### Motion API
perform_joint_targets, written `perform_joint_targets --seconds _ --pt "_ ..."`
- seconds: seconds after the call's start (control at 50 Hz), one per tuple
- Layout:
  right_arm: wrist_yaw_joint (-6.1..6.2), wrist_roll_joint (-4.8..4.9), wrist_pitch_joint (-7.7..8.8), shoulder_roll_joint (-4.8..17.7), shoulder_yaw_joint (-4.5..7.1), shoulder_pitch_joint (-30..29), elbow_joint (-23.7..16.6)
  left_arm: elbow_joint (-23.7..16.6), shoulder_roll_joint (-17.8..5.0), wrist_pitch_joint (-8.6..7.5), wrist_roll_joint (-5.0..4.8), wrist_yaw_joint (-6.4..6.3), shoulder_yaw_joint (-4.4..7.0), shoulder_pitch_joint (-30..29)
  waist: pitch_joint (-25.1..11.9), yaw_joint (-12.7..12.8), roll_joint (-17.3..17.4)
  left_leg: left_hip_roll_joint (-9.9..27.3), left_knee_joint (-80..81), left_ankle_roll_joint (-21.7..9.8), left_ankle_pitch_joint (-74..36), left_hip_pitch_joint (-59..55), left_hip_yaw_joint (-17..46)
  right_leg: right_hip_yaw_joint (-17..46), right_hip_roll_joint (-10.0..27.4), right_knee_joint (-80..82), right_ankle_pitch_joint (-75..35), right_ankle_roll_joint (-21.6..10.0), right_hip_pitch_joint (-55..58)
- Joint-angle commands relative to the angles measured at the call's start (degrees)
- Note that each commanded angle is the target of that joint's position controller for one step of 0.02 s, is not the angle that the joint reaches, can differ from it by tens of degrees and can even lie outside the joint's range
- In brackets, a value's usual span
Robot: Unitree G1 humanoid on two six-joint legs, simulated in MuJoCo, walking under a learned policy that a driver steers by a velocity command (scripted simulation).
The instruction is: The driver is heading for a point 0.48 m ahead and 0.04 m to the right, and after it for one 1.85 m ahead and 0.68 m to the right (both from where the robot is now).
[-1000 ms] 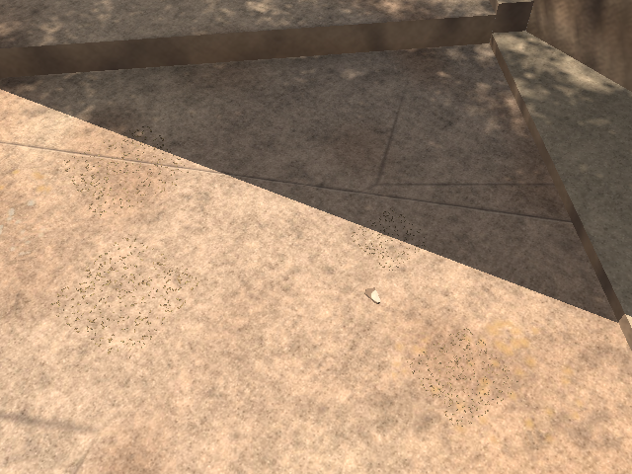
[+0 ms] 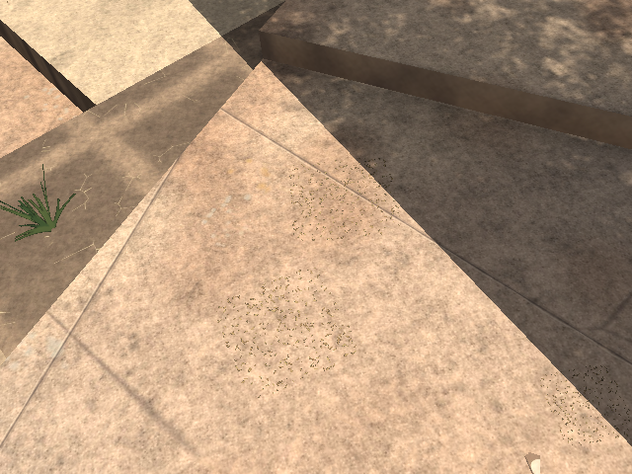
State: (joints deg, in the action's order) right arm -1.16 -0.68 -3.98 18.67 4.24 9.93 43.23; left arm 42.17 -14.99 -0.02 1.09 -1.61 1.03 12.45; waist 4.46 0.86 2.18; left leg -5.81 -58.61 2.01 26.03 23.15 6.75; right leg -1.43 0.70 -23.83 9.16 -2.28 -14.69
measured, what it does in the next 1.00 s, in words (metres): walks ahead: left foot, then right foot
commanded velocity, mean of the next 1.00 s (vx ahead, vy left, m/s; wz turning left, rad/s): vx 0.30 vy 0.00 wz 0.06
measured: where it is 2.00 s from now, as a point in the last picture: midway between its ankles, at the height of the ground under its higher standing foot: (386, 310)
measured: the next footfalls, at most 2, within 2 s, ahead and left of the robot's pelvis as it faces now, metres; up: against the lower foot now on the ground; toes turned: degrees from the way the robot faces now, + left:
left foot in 0.16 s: +0.02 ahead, +0.12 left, +0.00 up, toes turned -3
right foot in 0.54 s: +0.11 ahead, -0.10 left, +0.00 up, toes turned -1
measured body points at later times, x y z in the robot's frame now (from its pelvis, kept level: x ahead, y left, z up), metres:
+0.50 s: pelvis +0.04 +0.00 +0.00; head +0.04 +0.00 +0.45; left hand +0.15 +0.27 -0.11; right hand +0.05 -0.27 -0.14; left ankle -0.02 +0.12 -0.75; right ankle +0.05 -0.10 -0.73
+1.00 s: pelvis +0.26 -0.01 -0.02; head +0.30 +0.00 +0.43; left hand +0.18 +0.24 -0.16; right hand +0.48 -0.22 -0.12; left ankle +0.41 +0.08 -0.74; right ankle +0.07 -0.10 -0.74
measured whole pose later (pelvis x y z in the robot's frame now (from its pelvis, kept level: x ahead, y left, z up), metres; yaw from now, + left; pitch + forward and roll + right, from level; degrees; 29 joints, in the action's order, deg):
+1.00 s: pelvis +0.26 -0.01 -0.02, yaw +0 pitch +1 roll -1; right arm -2.4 -1.9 2.7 13.1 0.1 -0.3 44.9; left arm 56.3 -12.5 -4.4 0.9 0.2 0.9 28.0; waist 3.8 3.7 0.8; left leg 0.0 -31.5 -5.5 5.2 30.3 -4.9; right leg -1.4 -2.6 -12.0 22.7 -2.3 9.9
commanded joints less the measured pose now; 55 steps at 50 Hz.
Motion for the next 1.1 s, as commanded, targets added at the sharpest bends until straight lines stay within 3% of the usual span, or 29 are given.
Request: perform_joint_targets --seconds 0.02,0.1,0.14,0.16,0.18,0.2,0.22,0.26,0.34,0.42,0.48,0.52,0.54,0.56,0.58,0.6,0.62,0.64,0.68,0.78,0.86,0.92,0.96,1.0,1.02,1.04,1.06,1.08,1.1 --pt "0.00 -0.01 -0.20 1.46 -0.55 3.09 -1.95 -2.82 -8.48 -0.64 0.25 0.48 2.03 -0.33 -7.37 -0.80 -11.97 1.15 10.51 -0.57 0.85 -3.80 -3.03 10.86 11.87 6.56 -13.06 -9.96 5.49" --pt "0.43 0.31 0.40 0.96 -1.61 3.17 -0.93 -1.38 -9.89 0.67 0.31 1.40 2.53 1.28 -6.47 -0.60 -12.82 1.78 26.86 -2.64 -3.81 -12.43 -7.05 11.69 11.50 4.99 -9.21 -9.37 2.54" --pt "0.94 -0.38 1.59 1.18 -2.13 4.66 0.15 -0.40 -8.95 0.99 -0.12 1.53 2.22 2.98 -5.84 -1.89 -9.34 3.52 41.69 -4.56 -15.20 -21.30 -4.73 10.71 10.40 2.42 -7.68 -4.97 -2.90" --pt "1.32 -1.40 2.45 3.85 -2.06 4.23 -0.43 -0.99 -6.55 0.69 -0.17 1.88 1.65 4.22 -7.22 -0.73 -2.16 12.34 45.78 -6.02 -12.90 -24.94 5.85 7.93 7.65 -2.57 -0.98 -1.46 -6.58" --pt "1.59 -1.06 2.77 7.22 -1.63 -0.03 -1.16 -2.19 -3.00 0.42 -0.95 1.85 0.59 4.67 -4.77 2.10 7.86 21.38 46.26 -10.17 -19.93 -16.57 14.39 1.39 0.34 -2.76 9.47 1.23 -6.43" --pt "1.62 -0.87 3.27 3.70 -2.40 -0.69 -0.40 -0.45 -4.10 1.01 -0.37 1.41 0.54 3.38 -4.98 0.17 7.34 20.86 47.22 -12.25 -6.30 -9.40 13.11 2.25 1.41 -5.32 12.36 1.35 1.61" --pt "1.49 -0.73 3.32 3.57 -2.36 -0.33 0.29 -0.70 -5.50 1.10 -0.27 1.72 1.07 1.69 -2.49 -0.02 7.64 17.49 49.32 -11.37 8.36 -8.82 12.41 0.50 -0.70 -7.03 10.95 0.98 0.09" --pt "1.66 -1.11 3.23 5.61 -1.63 3.66 1.95 -1.35 -7.99 0.99 0.59 2.53 2.21 -1.13 2.39 -2.74 11.25 17.82 53.20 -12.43 14.05 -12.16 15.62 -0.83 -1.73 -15.73 14.15 0.54 -9.52" --pt "1.72 -0.32 5.05 4.40 -1.44 8.62 4.34 -0.51 -5.94 -0.69 0.90 3.32 2.10 -0.32 1.28 -2.98 4.47 18.38 52.32 -15.26 2.36 -24.12 14.52 0.66 0.41 -21.53 14.51 0.47 -19.22" --pt "1.46 -0.33 6.63 4.72 -0.81 9.45 5.50 -1.53 -4.75 -1.47 0.55 3.59 1.75 -3.40 0.02 -3.50 5.32 17.68 51.45 -15.94 -2.56 -22.26 11.41 -0.54 0.45 -15.49 13.23 0.39 -14.48" --pt "0.96 -0.01 6.86 5.86 -0.19 7.85 5.48 -1.12 -4.47 -1.65 0.25 3.34 1.75 -1.44 0.01 -1.59 4.69 17.14 49.40 -15.02 -3.58 -14.27 9.21 -2.21 -0.62 -6.91 10.36 -0.82 -3.24" --pt "0.87 0.35 6.82 5.12 -0.27 6.45 5.35 2.27 -4.70 -2.22 0.45 2.61 2.15 6.64 -1.50 2.52 1.12 14.05 42.56 -12.52 -3.69 -3.73 6.21 -3.21 -2.74 0.19 4.71 -1.08 13.59" --pt "0.90 -0.10 7.19 2.50 -1.08 5.56 4.81 4.03 -6.73 -2.86 0.61 1.95 2.76 12.70 -3.75 5.29 -2.76 11.05 34.69 -10.58 -2.68 3.21 2.89 2.61 1.82 2.31 8.36 -1.54 23.22" --pt "0.55 0.37 7.62 -2.87 -2.68 3.65 2.15 4.32 -13.70 -3.34 1.13 1.44 4.24 18.30 -6.33 7.76 -16.40 3.81 16.13 -7.41 1.37 12.57 -5.56 23.94 16.30 12.39 27.50 -5.22 28.70" --pt "0.62 -0.87 7.48 1.88 -1.58 1.84 1.29 5.65 -15.98 -3.08 0.60 1.80 5.06 20.08 -1.70 6.96 -15.01 2.73 5.51 -7.76 5.47 18.87 -5.71 38.01 23.16 17.81 35.99 -10.00 22.17" --pt "0.21 -1.38 7.31 3.63 -0.97 2.61 1.88 4.58 -12.30 -3.03 0.38 2.22 4.08 14.94 2.64 3.09 -7.99 6.52 0.23 -8.54 0.75 19.47 -2.74 34.59 21.37 17.57 36.07 -10.44 17.30" --pt "-0.63 -1.15 7.39 3.05 -1.04 4.47 3.19 3.37 -9.28 -3.32 0.14 2.62 3.28 10.39 3.55 0.67 -6.42 8.12 -0.25 -8.43 -4.20 18.09 -2.85 29.35 18.12 17.79 30.69 -9.23 14.31" --pt "-1.13 -0.90 7.43 2.51 -1.09 5.61 4.05 2.78 -7.89 -3.68 0.15 2.69 2.86 8.18 2.69 -0.56 -6.63 9.35 0.25 -7.84 -7.75 16.50 -3.74 23.95 15.31 18.50 23.61 -7.93 13.59" --pt "-1.61 -1.56 7.08 1.56 -1.42 5.41 4.90 3.68 -6.79 -4.64 -0.05 2.56 2.40 8.80 0.90 -0.66 -6.91 10.10 -0.65 -6.37 -13.05 15.37 -5.91 16.04 11.75 18.46 7.97 -7.25 14.06" --pt "-1.85 -1.76 6.44 -0.18 -2.12 -3.40 1.79 7.87 -5.38 -5.28 -0.78 2.60 1.81 15.20 0.88 0.60 -6.54 10.49 3.27 -3.61 -18.75 20.45 -9.43 7.77 9.94 16.86 -17.70 -8.44 16.62" --pt "-2.12 -1.23 6.57 -2.07 -3.31 -11.68 -1.14 9.80 -5.58 -5.36 -0.55 2.24 1.63 16.35 2.39 1.86 -7.39 8.81 17.19 -3.58 -24.05 15.34 -11.60 4.36 8.88 16.82 -22.83 -8.06 14.59" --pt "-1.79 -1.04 6.67 -1.24 -3.24 -13.46 -2.02 11.16 -6.53 -5.37 -0.44 1.82 1.77 16.60 2.73 1.37 -7.36 7.37 23.90 -5.64 -24.20 10.39 -12.01 4.24 11.03 16.12 -27.61 -7.81 16.82" --pt "-1.14 -1.10 6.91 -0.23 -2.73 -10.31 -1.23 11.60 -7.13 -5.29 -0.33 1.49 1.85 15.03 0.85 -0.83 -7.46 5.49 26.10 -7.71 -21.32 4.91 -12.24 3.34 11.88 11.13 -39.78 -6.84 19.44" --pt "-0.01 -1.24 7.63 1.93 -1.46 2.47 2.85 11.95 -7.83 -4.70 -0.09 1.34 1.97 13.87 -6.59 -6.29 -6.75 2.37 29.98 -9.82 -19.11 -10.08 -12.35 2.90 10.30 -5.01 -49.63 -5.25 19.11" --pt "0.76 -2.16 8.24 4.33 -0.50 11.51 5.32 11.48 -7.34 -4.59 -0.47 1.43 1.72 13.81 -12.02 -9.76 -4.94 7.03 31.38 -11.38 -18.51 -24.25 -7.92 2.19 8.15 -17.82 -38.27 -4.58 10.50" --pt "1.59 -3.71 8.43 10.08 0.89 18.05 5.63 9.28 -1.97 -4.64 -1.51 1.81 0.43 17.22 -20.66 -9.03 5.18 24.54 33.12 -14.73 -8.63 -39.31 13.31 -0.69 2.14 -37.86 -8.73 -3.16 -4.55" --pt "1.04 -2.13 7.72 10.39 1.27 16.21 5.71 10.31 -2.45 -4.16 -2.13 1.62 1.00 21.25 -24.70 -6.25 10.58 31.98 42.29 -19.11 -4.00 -41.87 34.48 3.20 -5.02 -50.80 20.03 -2.94 -16.00" --pt "0.82 -0.71 7.44 6.56 0.62 9.65 4.75 9.94 -6.46 -3.73 -0.90 1.37 2.08 16.04 -14.57 -4.42 2.73 29.04 44.09 -16.89 0.72 -32.80 26.31 6.02 -0.32 -51.95 14.93 -3.69 -19.47" --pt "0.65 -0.47 7.87 2.56 -0.42 4.88 4.04 9.32 -5.46 -3.91 -0.87 1.85 1.98 12.45 -7.46 -3.24 0.74 26.44 46.86 -15.42 -1.63 -23.74 17.84 5.57 1.84 -48.87 10.31 -3.80 -18.71"
Velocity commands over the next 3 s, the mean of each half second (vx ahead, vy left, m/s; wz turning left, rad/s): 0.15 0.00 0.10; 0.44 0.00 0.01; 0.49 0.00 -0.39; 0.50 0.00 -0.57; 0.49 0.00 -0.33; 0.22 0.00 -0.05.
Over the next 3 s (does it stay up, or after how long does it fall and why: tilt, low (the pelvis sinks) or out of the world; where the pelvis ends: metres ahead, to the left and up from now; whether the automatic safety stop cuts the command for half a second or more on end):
stays up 1.10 -0.31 -0.01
